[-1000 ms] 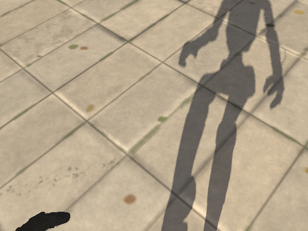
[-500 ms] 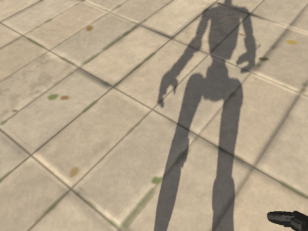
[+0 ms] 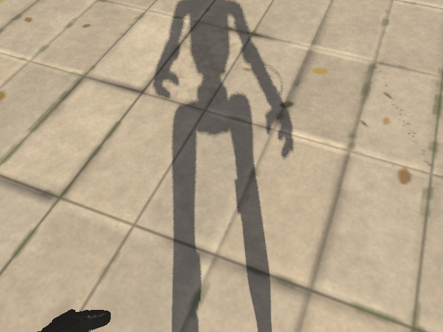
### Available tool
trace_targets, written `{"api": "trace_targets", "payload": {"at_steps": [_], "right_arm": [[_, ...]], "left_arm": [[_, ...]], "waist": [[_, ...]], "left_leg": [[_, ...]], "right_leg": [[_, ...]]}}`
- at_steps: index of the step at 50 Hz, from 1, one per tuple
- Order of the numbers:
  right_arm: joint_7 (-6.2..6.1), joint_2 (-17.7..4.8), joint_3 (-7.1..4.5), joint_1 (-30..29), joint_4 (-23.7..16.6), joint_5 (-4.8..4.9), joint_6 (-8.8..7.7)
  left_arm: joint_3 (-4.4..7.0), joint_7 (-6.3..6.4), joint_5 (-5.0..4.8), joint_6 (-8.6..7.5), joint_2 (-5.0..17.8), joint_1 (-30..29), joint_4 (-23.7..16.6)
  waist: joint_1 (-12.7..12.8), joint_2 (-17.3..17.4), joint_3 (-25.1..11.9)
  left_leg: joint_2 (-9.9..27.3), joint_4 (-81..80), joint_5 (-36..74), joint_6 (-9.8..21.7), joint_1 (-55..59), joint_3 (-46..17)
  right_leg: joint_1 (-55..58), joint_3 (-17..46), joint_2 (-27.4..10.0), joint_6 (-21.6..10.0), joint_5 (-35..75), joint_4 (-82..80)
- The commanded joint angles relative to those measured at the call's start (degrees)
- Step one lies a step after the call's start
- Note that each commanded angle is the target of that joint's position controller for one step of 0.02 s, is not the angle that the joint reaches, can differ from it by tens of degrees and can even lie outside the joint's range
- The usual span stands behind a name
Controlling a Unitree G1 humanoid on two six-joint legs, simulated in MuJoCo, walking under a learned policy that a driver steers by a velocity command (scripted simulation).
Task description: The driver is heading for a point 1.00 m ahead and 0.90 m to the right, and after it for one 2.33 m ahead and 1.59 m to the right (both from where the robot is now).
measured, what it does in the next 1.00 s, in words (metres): walks ahead, turning right: right foot, then left foot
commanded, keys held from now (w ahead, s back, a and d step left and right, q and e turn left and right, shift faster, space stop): w+e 0.62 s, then e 0.38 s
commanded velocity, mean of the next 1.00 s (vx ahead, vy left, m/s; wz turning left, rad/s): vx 0.40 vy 0.00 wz -0.55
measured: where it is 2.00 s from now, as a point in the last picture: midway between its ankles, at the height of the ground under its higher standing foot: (287, 285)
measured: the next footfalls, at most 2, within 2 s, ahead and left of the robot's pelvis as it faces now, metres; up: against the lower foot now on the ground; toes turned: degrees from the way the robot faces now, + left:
right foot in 0.06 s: +0.20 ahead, -0.11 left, +0.00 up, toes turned -2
left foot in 0.54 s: +0.51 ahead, +0.04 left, +0.00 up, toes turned -21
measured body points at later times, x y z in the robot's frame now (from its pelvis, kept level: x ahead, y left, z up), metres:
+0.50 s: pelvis +0.29 -0.03 +0.00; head +0.32 -0.05 +0.45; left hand +0.39 +0.25 -0.11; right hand +0.47 -0.32 -0.07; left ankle +0.47 +0.06 -0.72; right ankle +0.16 -0.11 -0.73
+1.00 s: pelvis +0.49 -0.11 -0.01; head +0.52 -0.15 +0.44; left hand +0.81 +0.00 -0.08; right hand +0.40 -0.41 -0.13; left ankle +0.47 +0.05 -0.73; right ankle +0.53 -0.24 -0.74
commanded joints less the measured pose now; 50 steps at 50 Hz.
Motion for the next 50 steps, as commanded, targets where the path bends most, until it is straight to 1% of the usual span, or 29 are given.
{"api": "trace_targets", "payload": {"at_steps": [1, 2, 3, 4, 5, 6, 7, 8, 9, 11, 13, 18, 23, 25, 26, 27, 28, 29, 30, 31, 32, 33, 36, 39, 43, 47, 48, 49, 50], "right_arm": [[-0.98, -10.9, -2.78, -1.6, -2.7, 0.35, 0.58], [-1.49, -10.4, -2.52, -1.9, -3.2, 0.14, 1.08], [-2.1, -8.6, -1.58, -1.6, -4.9, -1.19, 0.92], [-1.15, -1.1, 1.09, 4.1, -7.7, -2.53, -0.63], [-0.3, -6.1, 0.17, -0.1, -7.0, -0.91, -2.56], [0.24, -8.4, -0.44, -5.6, -9.0, 1.0, -3.78], [0.1, -7.7, -0.12, -7.9, -9.6, 0.55, -4.41], [-0.2, -7.7, -0.4, -9.1, -9.7, -0.86, -4.48], [-0.27, -7.8, -0.73, -8.5, -9.9, -1.41, -3.99], [-0.27, -6.6, -0.69, -7.3, -10.1, -1.66, -2.76], [-0.47, -5.3, -0.34, -9.1, -10.8, -1.9, -1.88], [0.03, -2.8, 0.62, -20.5, -13.6, -1.46, -2.24], [0.84, -5.5, -0.52, -23.6, -15.0, -0.51, -3.1], [0.71, -6.4, -1.3, -19.3, -14.2, -0.47, -3.52], [0.32, -7.7, -2.13, -14.1, -13.1, -0.9, -3.75], [-0.2, -10.6, -3.0, -5.7, -12.4, -1.83, -3.91], [-0.17, -14.7, -4.22, -0.1, -10.4, -2.21, -3.0], [0.19, -10.2, -3.35, -0.1, -10.8, -0.65, -2.59], [-0.08, -6.8, -2.48, -2.4, -11.3, -0.58, -2.26], [-0.2, -5.9, -2.06, -5.1, -11.5, -1.16, -1.88], [-0.27, -4.8, -1.65, -7.6, -11.2, -1.6, -1.66], [-0.4, -3.9, -1.31, -9.0, -11.1, -2.07, -1.74], [-0.32, -4.8, -1.81, -10.8, -9.7, -1.44, -2.06], [-1.05, -7.6, -2.86, -11.9, -8.7, -1.02, -1.05], [-1.78, -8.5, -3.02, -12.2, -7.5, -0.06, 0.35], [-1.74, -10.6, -3.89, -12.5, -7.0, 1.74, 1.16], [-1.82, -10.2, -3.86, -13.0, -7.0, 2.09, 1.34], [-1.63, -8.4, -3.32, -10.6, -6.6, 1.46, 1.33], [-1.3, -4.6, -1.84, -8.5, -8.3, -1.91, 1.32]], "left_arm": [[2.7, -0.48, 0.48, -0.72, 7.0, 0.4, -4.5], [4.3, -0.2, 0.42, -0.55, 9.6, 8.7, -2.2], [5.98, 0.56, 0.36, -0.09, 14.0, 18.7, -0.3], [6.86, 0.65, -0.25, -0.21, 19.8, 19.8, -0.1], [5.44, 0.71, -0.58, -0.33, 13.9, 21.8, -0.3], [4.73, 0.89, 0.06, -0.61, 12.0, 19.0, -0.4], [4.47, 1.03, 0.3, -0.7, 11.2, 15.8, -0.9], [4.05, 1.07, 0.53, -0.58, 10.0, 12.5, -1.5], [3.65, 1.21, 1.12, -0.56, 9.1, 10.6, -2.2], [3.72, 1.55, 0.85, -0.63, 9.0, 9.3, -2.4], [4.06, 2.22, 0.59, -0.76, 10.2, 10.1, -1.7], [4.58, 3.38, 0.01, -0.07, 11.6, 14.5, 0.7], [4.56, 3.71, -0.5, 0.81, 11.1, 17.8, 2.6], [4.57, 3.72, -0.28, 1.33, 10.7, 16.7, 2.5], [4.0, 3.58, -0.05, 1.36, 9.1, 16.2, 2.1], [2.78, 3.33, 0.7, 1.13, 5.8, 15.9, 1.0], [1.68, 3.34, -0.75, 0.64, 2.6, 23.7, -0.2], [2.4, 3.49, -1.04, 0.43, 7.9, 23.7, 0.7], [3.42, 3.44, -0.91, 0.69, 11.3, 17.7, 0.4], [3.54, 3.54, -0.37, 0.99, 11.2, 14.2, -0.4], [3.77, 3.49, 0.2, 1.07, 10.5, 11.6, -1.2], [3.96, 3.33, 0.09, 1.43, 9.6, 11.8, -1.4], [3.42, 3.37, 0.06, 2.87, 6.1, 12.2, -2.2], [2.77, 2.75, 0.38, 3.33, 4.7, 10.1, -3.2], [2.98, 0.9, 0.42, 3.27, 5.1, 4.9, -4.6], [4.59, -0.2, 0.71, 3.86, 8.1, 4.4, -6.3], [5.36, -0.06, 0.86, 3.84, 9.1, 7.9, -5.5], [6.73, 0.77, 1.04, 3.78, 12.0, 13.3, -4.1], [7.97, 2.31, 1.2, 3.89, 18.2, 16.6, -4.7]], "waist": [[5.1, 6.4, -1.5], [9.2, 5.3, -6.3], [13.0, 0.1, -12.9], [7.9, -14.8, -18.9], [11.7, -9.2, -21.8], [11.9, -7.0, -13.2], [10.2, -1.6, -9.1], [8.2, 0.8, -5.8], [6.1, -0.6, -4.9], [4.3, -1.6, -4.0], [4.2, -1.3, -2.3], [8.5, -1.9, -0.3], [8.8, -3.5, -0.5], [6.3, -5.1, -1.4], [3.7, -4.6, -4.7], [0.0, 0.0, -12.3], [2.4, 18.1, -20.5], [1.7, 16.0, -17.9], [0.2, 9.9, -10.2], [1.0, 5.9, -5.6], [2.0, 5.2, -1.3], [3.8, 6.7, 0.0], [5.8, 8.4, 0.0], [5.6, 7.9, -2.5], [4.1, 7.4, -3.2], [5.5, 7.2, -3.4], [7.6, 6.1, -4.8], [9.6, 2.1, -7.6], [9.0, -11.9, -11.8]], "left_leg": [[15.8, 8.6, 48.4, 6.7, 0.6, -1.7], [13.5, 19.4, 53.8, 5.0, -2.4, 1.1], [11.4, 36.6, 40.6, 2.6, -15.4, 2.5], [-0.7, 57.0, -7.2, -1.1, -40.8, -0.5], [0.3, 63.3, -12.6, -0.5, -48.2, -10.4], [2.9, 63.0, -7.5, 0.5, -52.0, -10.4], [5.1, 59.2, -2.9, 0.8, -50.2, -10.0], [6.5, 54.4, -0.5, 0.2, -47.1, -9.7], [7.5, 52.1, 1.2, -0.3, -43.3, -10.0], [7.5, 48.2, 1.9, -1.9, -40.5, -9.4], [6.9, 42.9, 5.3, -3.5, -40.1, -8.3], [2.9, 22.7, 23.8, -4.3, -33.6, -7.7], [1.4, 15.3, 20.1, -2.2, -31.1, -10.2], [1.1, 13.2, 16.1, -0.2, -25.3, -9.2], [2.2, 11.6, 16.3, 1.7, -16.5, -9.0], [10.9, 13.3, 14.6, 5.5, -1.9, -16.7], [24.0, 9.4, 2.9, 14.8, 17.6, -41.5], [25.9, 5.8, -9.7, 14.7, 16.5, -49.8], [23.5, 4.6, -10.0, 12.1, 9.7, -41.6], [21.1, 3.8, -3.4, 10.5, 2.7, -34.1], [19.0, 2.8, 7.7, 10.3, -3.6, -28.0], [17.4, 2.3, 18.1, 9.8, -7.8, -22.6], [16.1, 1.8, 40.2, 10.9, -12.2, -12.1], [16.2, 1.2, 44.3, 11.3, -11.3, -6.0], [15.1, 2.4, 39.7, 9.0, -10.6, 0.4], [16.8, 10.5, 40.5, 7.1, -7.3, 1.2], [15.3, 17.0, 41.7, 5.7, -8.4, 2.8], [11.8, 27.5, 37.2, 2.9, -12.3, 4.5], [6.5, 46.1, 5.1, -1.4, -27.3, 5.9]], "right_leg": [[7.3, -3.6, 3.4, -3.2, -5.2, -1.4], [19.0, -4.6, 5.7, -4.9, -3.5, -3.4], [36.6, 7.1, -1.6, -8.5, -1.8, -2.5], [55.9, 38.1, -15.1, -19.4, -12.0, -8.0], [58.2, 45.2, -15.9, -19.5, -19.8, -13.9], [52.1, 36.9, -14.0, -16.8, -15.4, -14.8], [44.3, 30.7, -11.6, -15.3, -9.6, -15.0], [36.8, 26.3, -9.7, -14.3, -3.2, -16.0], [31.7, 23.8, -8.2, -14.1, 1.3, -17.4], [26.3, 21.6, -7.1, -14.9, 5.0, -19.3], [21.7, 18.5, -5.9, -14.9, 6.7, -20.3], [17.0, 14.8, -1.7, -10.5, 0.6, -19.3], [24.7, 22.4, -4.5, -8.8, -3.2, -12.6], [25.8, 24.2, -4.3, -7.6, -0.6, -8.3], [24.2, 22.6, -1.7, -6.0, 2.0, -2.7], [17.8, 18.4, 1.6, -3.9, -3.6, 11.8], [-2.2, 10.2, 9.6, 0.3, -29.0, 30.3], [-9.9, 10.8, 5.0, 1.2, -31.7, 39.0], [-12.1, 10.2, 3.0, 1.8, -26.4, 41.6], [-10.8, 8.0, 1.1, 2.3, -22.3, 41.2], [-9.5, 7.7, 0.0, 2.8, -20.0, 38.8], [-6.4, 7.3, -1.2, 3.1, -19.3, 37.2], [-3.2, 4.0, -1.6, 4.8, -19.6, 30.6], [-0.9, 2.1, -2.1, 5.2, -10.4, 21.0], [5.5, -0.4, -0.8, 3.5, -0.3, 8.6], [9.7, -2.2, 1.2, 0.1, -5.7, 1.2], [15.3, -3.4, 3.0, -1.4, -3.2, -3.2], [24.7, -2.1, 4.2, -3.7, 5.3, -7.1], [38.3, 16.3, -9.4, -9.6, 33.0, -5.8]]}}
